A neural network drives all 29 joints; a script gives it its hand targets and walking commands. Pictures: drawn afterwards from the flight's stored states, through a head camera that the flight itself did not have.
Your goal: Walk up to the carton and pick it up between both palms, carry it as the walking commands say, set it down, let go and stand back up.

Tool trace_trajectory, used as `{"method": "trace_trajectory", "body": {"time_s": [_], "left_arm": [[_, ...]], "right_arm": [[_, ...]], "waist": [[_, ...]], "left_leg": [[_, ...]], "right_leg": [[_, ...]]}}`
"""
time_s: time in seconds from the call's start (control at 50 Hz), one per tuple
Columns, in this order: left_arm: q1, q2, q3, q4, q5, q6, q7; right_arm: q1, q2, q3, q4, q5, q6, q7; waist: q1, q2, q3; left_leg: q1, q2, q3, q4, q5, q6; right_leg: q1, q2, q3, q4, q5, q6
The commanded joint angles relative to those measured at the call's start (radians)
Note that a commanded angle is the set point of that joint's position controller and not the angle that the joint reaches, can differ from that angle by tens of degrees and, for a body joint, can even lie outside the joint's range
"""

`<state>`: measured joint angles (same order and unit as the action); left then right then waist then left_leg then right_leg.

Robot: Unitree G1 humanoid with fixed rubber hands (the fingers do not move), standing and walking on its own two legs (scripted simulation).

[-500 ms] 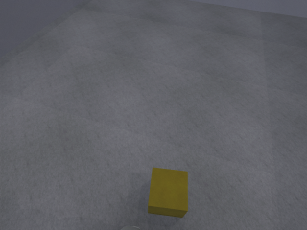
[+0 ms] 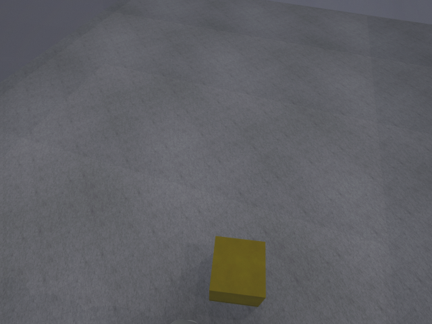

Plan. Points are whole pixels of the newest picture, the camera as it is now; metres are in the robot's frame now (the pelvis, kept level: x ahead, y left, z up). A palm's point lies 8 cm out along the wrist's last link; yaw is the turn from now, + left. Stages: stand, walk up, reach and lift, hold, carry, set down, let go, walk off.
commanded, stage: walk up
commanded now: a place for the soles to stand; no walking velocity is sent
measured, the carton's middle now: (236, 271) +0.39 -0.07 -0.66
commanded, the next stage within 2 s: none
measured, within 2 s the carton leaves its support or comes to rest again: neither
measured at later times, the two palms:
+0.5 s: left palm out of the picture +0.01 +0.24 -0.13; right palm out of the picture +0.06 -0.27 -0.13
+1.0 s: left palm out of the picture +0.03 +0.18 -0.11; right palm out of the picture +0.01 -0.31 -0.13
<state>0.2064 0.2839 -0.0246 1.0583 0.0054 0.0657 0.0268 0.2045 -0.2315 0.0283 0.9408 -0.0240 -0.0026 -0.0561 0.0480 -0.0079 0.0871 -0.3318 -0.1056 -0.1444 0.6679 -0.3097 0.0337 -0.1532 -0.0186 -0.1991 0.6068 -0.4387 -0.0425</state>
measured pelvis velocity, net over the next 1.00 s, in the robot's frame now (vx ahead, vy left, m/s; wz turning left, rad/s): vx -0.04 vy -0.06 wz -0.02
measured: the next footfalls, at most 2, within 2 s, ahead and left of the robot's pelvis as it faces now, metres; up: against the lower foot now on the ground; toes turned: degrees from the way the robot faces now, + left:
none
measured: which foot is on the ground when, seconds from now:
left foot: down 0.00-1.00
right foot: down 0.00-1.00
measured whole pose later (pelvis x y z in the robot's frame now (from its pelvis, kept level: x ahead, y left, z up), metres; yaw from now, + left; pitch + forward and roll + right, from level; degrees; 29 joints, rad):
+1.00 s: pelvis -0.04 -0.06 +0.01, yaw -1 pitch -2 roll +0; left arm 0.21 0.21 -0.05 0.94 0.01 0.02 0.01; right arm 0.20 -0.26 0.03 0.99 -0.01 0.02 -0.02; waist 0.00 0.03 0.08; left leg -0.29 0.00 -0.11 0.54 -0.20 -0.05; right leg -0.17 0.03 -0.04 0.57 -0.36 -0.04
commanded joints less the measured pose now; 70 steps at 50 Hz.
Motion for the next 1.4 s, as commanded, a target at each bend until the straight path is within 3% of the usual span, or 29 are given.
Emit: {"method": "trace_trajectory", "body": {"time_s": [0.0,0.06,0.1,0.12,0.14,0.16,0.2,0.28,0.34,0.42,0.46,0.5,0.56,0.6,0.64,0.66,0.68,0.72,0.76,0.78,0.8,0.82,0.84,0.86,0.9,0.92,0.96,1.08,1.38], "left_arm": [[0.038,0.107,0.025,-0.045,-0.008,-0.002,-0.002],[0.071,0.102,0.027,-0.050,-0.005,-0.011,-0.003],[0.119,0.128,0.034,-0.044,0.002,-0.022,0.001],[0.130,0.153,0.033,-0.037,0.014,-0.030,0.007],[0.121,0.160,0.030,-0.027,0.023,-0.031,0.011],[0.111,0.172,0.030,-0.030,0.028,-0.031,0.013],[0.069,0.170,0.021,-0.035,0.026,-0.032,0.014],[0.054,0.147,0.016,-0.045,0.005,-0.026,0.014],[0.074,0.151,0.020,-0.036,-0.001,-0.019,0.008],[0.090,0.118,0.016,-0.039,0.002,-0.015,0.004],[0.097,0.138,0.016,-0.033,0.012,-0.022,0.006],[0.089,0.151,0.014,-0.027,0.016,-0.025,0.010],[0.023,0.174,0.021,-0.053,0.000,-0.004,0.012],[0.031,0.158,0.026,-0.062,-0.009,0.013,0.005],[-0.010,0.120,0.030,-0.097,-0.007,0.025,-0.001],[-0.028,0.113,0.032,-0.116,0.003,0.025,-0.003],[-0.025,0.094,0.030,-0.134,0.008,0.017,-0.005],[0.026,0.094,0.035,-0.144,0.007,-0.003,-0.013],[0.092,0.067,0.026,-0.130,-0.007,-0.024,-0.016],[0.137,0.065,0.021,-0.126,-0.010,-0.035,-0.012],[0.151,0.127,0.026,-0.133,0.015,-0.049,-0.008],[0.054,0.209,0.043,-0.163,0.016,-0.050,-0.012],[-0.011,0.185,0.036,-0.165,0.027,-0.045,-0.016],[-0.054,0.144,0.026,-0.181,0.021,-0.047,-0.015],[-0.025,0.141,0.024,-0.185,0.006,-0.057,-0.006],[0.016,0.138,0.021,-0.170,0.004,-0.058,-0.005],[0.016,0.138,0.023,-0.161,0.007,-0.056,-0.009],[0.021,0.112,0.011,-0.156,0.007,-0.063,-0.008],[0.090,0.099,0.014,-0.131,0.002,-0.054,-0.005]], "right_arm": [[0.063,-0.156,-0.028,-0.045,-0.004,-0.009,-0.018],[0.033,-0.155,-0.030,-0.048,0.001,-0.006,-0.020],[-0.006,-0.152,-0.032,-0.054,0.003,-0.006,-0.016],[-0.024,-0.141,-0.033,-0.054,0.011,-0.006,-0.009],[-0.019,-0.130,-0.030,-0.051,0.013,-0.004,-0.004],[-0.007,-0.127,-0.026,-0.050,0.010,-0.001,-0.002],[0.016,-0.117,-0.022,-0.038,0.006,0.001,0.006],[0.053,-0.126,-0.018,-0.016,0.006,-0.002,0.012],[0.062,-0.142,-0.017,-0.013,0.001,-0.004,0.004],[0.015,-0.145,-0.012,-0.019,0.002,0.006,-0.003],[-0.009,-0.142,-0.013,-0.021,0.008,0.010,0.003],[-0.013,-0.132,-0.010,-0.020,0.007,0.007,0.005],[0.037,-0.161,-0.017,-0.020,0.010,-0.006,-0.006],[0.067,-0.191,-0.028,-0.030,0.000,-0.004,-0.015],[0.066,-0.196,-0.028,-0.049,-0.009,-0.001,-0.027],[0.041,-0.189,-0.025,-0.053,-0.010,-0.005,-0.032],[0.017,-0.181,-0.023,-0.061,-0.004,-0.008,-0.033],[-0.028,-0.178,-0.028,-0.070,0.003,-0.007,-0.033],[-0.067,-0.170,-0.023,-0.073,0.003,0.004,-0.015],[-0.071,-0.153,-0.021,-0.062,0.004,0.011,-0.006],[-0.020,-0.106,-0.014,-0.048,0.008,0.013,0.006],[0.021,-0.097,-0.014,-0.040,0.014,0.017,0.011],[0.014,-0.135,-0.025,-0.014,0.009,0.025,0.012],[-0.014,-0.131,-0.023,-0.023,0.010,0.021,0.022],[-0.040,-0.120,-0.023,-0.025,0.015,0.009,0.031],[-0.039,-0.118,-0.015,-0.029,0.008,0.005,0.035],[-0.019,-0.109,-0.008,-0.008,0.013,0.010,0.039],[0.007,-0.108,-0.005,0.026,0.009,0.013,0.032],[0.025,-0.136,-0.004,0.052,0.005,0.001,0.020]], "waist": [[-0.015,0.100,-0.101],[0.002,0.105,-0.099],[0.029,0.066,-0.107],[0.035,0.011,-0.079],[0.017,-0.017,-0.034],[0.009,-0.025,-0.032],[-0.010,-0.057,-0.011],[-0.023,-0.015,-0.050],[-0.031,0.022,-0.101],[-0.008,0.045,-0.074],[-0.002,0.014,-0.041],[-0.009,-0.005,-0.025],[-0.040,0.009,-0.063],[-0.060,0.074,-0.115],[-0.070,0.162,-0.106],[-0.073,0.171,-0.117],[-0.064,0.166,-0.128],[-0.036,0.142,-0.154],[0.000,0.107,-0.169],[0.023,0.083,-0.156],[0.004,-0.110,-0.153],[-0.039,-0.169,-0.057],[-0.050,-0.136,-0.018],[-0.063,-0.061,0.011],[-0.039,-0.047,-0.010],[-0.031,-0.069,-0.034],[-0.035,-0.103,-0.039],[-0.041,-0.051,-0.004],[-0.038,0.041,-0.066]], "left_leg": [[-0.018,0.240,-0.385,-0.214,0.327,0.155],[-0.061,0.218,-0.354,-0.199,0.292,0.131],[-0.134,0.143,-0.204,-0.089,0.312,0.063],[-0.160,0.077,-0.082,0.012,0.295,0.016],[-0.155,0.064,-0.009,0.031,0.214,-0.013],[-0.130,0.079,0.003,0.023,0.172,-0.023],[-0.099,0.097,0.015,-0.003,0.129,-0.016],[0.043,0.140,-0.024,-0.073,0.453,0.024],[0.071,0.180,-0.098,-0.090,0.476,0.066],[-0.028,0.178,-0.129,-0.115,0.333,0.065],[-0.058,0.127,-0.030,-0.065,0.305,0.019],[-0.044,0.125,-0.004,-0.075,0.292,0.001],[0.070,0.178,-0.072,-0.064,0.514,0.055],[0.088,0.277,-0.251,-0.141,0.482,0.157],[0.053,0.370,-0.473,-0.250,0.452,0.254],[0.065,0.394,-0.497,-0.273,0.459,0.277],[0.092,0.402,-0.446,-0.265,0.475,0.274],[0.096,0.379,-0.347,-0.249,0.456,0.230],[0.023,0.276,-0.197,-0.221,0.331,0.139],[-0.037,0.224,-0.150,-0.165,0.252,0.083],[-0.126,0.120,-0.046,-0.001,0.115,0.006],[-0.151,0.062,0.052,-0.043,-0.097,-0.046],[0.028,0.112,0.094,0.010,-0.131,-0.049],[0.062,0.104,0.081,-0.064,-0.024,-0.037],[0.080,0.123,0.044,-0.137,0.206,-0.031],[0.097,0.136,0.017,-0.148,0.263,-0.021],[0.083,0.124,0.031,-0.152,0.153,-0.025],[0.108,0.141,0.034,-0.192,0.158,-0.042],[0.098,0.198,-0.037,-0.203,0.289,0.010]], "right_leg": [[0.035,-0.027,0.136,0.024,0.142,-0.015],[0.061,-0.050,0.163,-0.029,0.159,-0.026],[0.146,-0.133,0.203,-0.124,0.247,-0.056],[0.149,-0.221,0.257,-0.211,0.316,-0.087],[0.121,-0.279,0.292,-0.241,0.418,-0.118],[0.104,-0.303,0.290,-0.247,0.470,-0.139],[0.079,-0.292,0.253,-0.248,0.508,-0.125],[0.037,-0.166,0.131,-0.147,0.483,-0.027],[0.041,-0.130,0.123,-0.092,0.443,-0.004],[0.064,-0.125,0.165,-0.132,0.290,-0.023],[0.073,-0.195,0.218,-0.225,0.310,-0.052],[0.069,-0.217,0.215,-0.232,0.393,-0.066],[0.005,-0.137,0.117,-0.083,0.466,-0.024],[-0.035,-0.041,0.104,0.098,0.289,0.013],[-0.122,0.024,0.187,0.237,-0.048,0.023],[-0.166,0.015,0.251,0.341,-0.145,0.031],[-0.207,-0.006,0.277,0.385,-0.165,0.042],[-0.196,-0.036,0.272,0.309,-0.148,0.054],[-0.036,-0.022,0.210,-0.021,-0.039,0.039],[0.054,-0.036,0.233,-0.220,0.118,0.029],[0.122,-0.196,0.476,-0.328,0.168,-0.003],[-0.007,-0.338,0.598,-0.379,0.229,-0.076],[-0.191,-0.308,0.526,-0.306,0.244,-0.135],[-0.195,-0.233,0.438,-0.281,0.259,-0.096],[-0.114,-0.154,0.355,-0.224,0.381,-0.031],[-0.103,-0.143,0.350,-0.210,0.406,-0.014],[-0.102,-0.141,0.349,-0.275,0.254,-0.001],[-0.115,-0.135,0.346,-0.302,0.213,0.001],[-0.050,-0.075,0.269,-0.199,0.229,-0.011]]}}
